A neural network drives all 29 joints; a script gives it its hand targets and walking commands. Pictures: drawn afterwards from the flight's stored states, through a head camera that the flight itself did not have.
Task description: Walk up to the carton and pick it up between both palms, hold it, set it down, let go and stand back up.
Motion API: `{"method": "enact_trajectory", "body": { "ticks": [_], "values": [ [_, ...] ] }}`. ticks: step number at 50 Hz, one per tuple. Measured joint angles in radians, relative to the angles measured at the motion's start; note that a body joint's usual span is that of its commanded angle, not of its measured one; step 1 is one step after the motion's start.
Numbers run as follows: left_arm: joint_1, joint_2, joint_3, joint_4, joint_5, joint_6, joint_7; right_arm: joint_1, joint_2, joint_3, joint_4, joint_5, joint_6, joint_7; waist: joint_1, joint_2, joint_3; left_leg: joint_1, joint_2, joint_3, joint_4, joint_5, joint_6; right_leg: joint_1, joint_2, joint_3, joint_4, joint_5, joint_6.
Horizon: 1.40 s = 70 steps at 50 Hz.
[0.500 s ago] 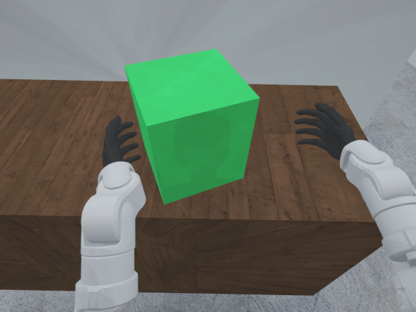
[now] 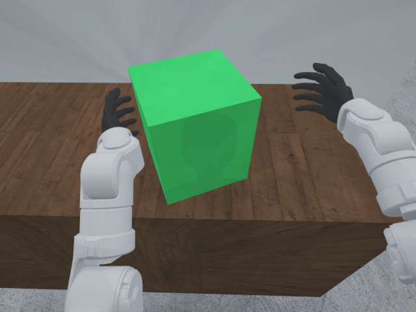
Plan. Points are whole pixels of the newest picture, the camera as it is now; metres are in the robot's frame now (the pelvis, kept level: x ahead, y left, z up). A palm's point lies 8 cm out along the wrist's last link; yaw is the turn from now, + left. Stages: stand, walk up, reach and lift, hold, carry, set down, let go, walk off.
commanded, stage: reach and lift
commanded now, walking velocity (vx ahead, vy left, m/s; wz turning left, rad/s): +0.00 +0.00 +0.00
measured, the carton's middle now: (193, 127) +0.50 +0.04 +0.07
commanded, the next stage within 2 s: none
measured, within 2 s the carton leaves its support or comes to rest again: neither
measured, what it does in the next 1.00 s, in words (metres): stands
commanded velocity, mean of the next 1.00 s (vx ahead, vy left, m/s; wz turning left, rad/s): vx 0.00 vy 0.00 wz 0.00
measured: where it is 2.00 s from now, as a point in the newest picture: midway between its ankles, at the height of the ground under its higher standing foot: outside the picture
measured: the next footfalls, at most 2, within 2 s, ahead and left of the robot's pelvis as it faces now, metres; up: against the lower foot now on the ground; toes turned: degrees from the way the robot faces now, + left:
none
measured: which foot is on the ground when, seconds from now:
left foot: down 0.00-1.00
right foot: down 0.00-1.00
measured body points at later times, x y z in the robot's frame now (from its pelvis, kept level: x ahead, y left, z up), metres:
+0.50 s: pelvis +0.01 +0.00 +0.00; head +0.01 -0.02 +0.45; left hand +0.42 +0.18 +0.22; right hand +0.48 -0.19 +0.25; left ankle +0.09 +0.19 -0.72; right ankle +0.02 -0.08 -0.72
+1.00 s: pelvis +0.02 +0.00 +0.00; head +0.04 -0.03 +0.45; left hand +0.46 +0.18 +0.24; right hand +0.52 -0.18 +0.26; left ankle +0.09 +0.19 -0.72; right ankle +0.02 -0.08 -0.72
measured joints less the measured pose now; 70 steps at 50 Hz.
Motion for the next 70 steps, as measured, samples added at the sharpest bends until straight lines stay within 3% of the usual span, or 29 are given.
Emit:
{"method": "enact_trajectory", "body": {
  "ticks": [11, 27, 43, 70],
  "values": [
    [-0.156, 0.033, 0.007, 0.208, -0.025, -0.015, 0.009, -0.134, -0.005, 0.022, 0.134, 0.01, 0.028, 0.0, 0.04, 0.01, -0.014, 0.0, 0.0, 0.0, 0.0, -0.001, -0.005, 0.0, 0.0, 0.0, 0.0, 0.0, 0.001],
    [-0.365, 0.084, 0.012, 0.545, -0.078, -0.105, 0.011, -0.313, 0.0, 0.063, 0.313, 0.032, 0.051, 0.0, 0.091, 0.02, -0.043, 0.0, 0.0, -0.001, 0.0, -0.009, -0.009, 0.0, 0.0, 0.0, 0.0, -0.009, 0.001],
    [-0.532, 0.129, 0.01, 0.8, -0.128, -0.21, 0.001, -0.428, 0.008, 0.074, 0.435, 0.039, 0.054, 0.0, 0.113, 0.027, -0.1, -0.068, 0.0, -0.001, 0.0, -0.012, -0.013, -0.067, 0.0, 0.0, 0.0, -0.012, 0.002],
    [-0.574, 0.159, 0.014, 0.982, -0.135, -0.42, -0.097, -0.453, 0.103, 0.07, 0.561, 0.04, -0.018, 0.001, 0.134, 0.037, -0.117, -0.108, 0.0, -0.002, 0.0, -0.016, -0.015, -0.1, 0.0, 0.0, -0.014, -0.011, 0.009]
  ]
}}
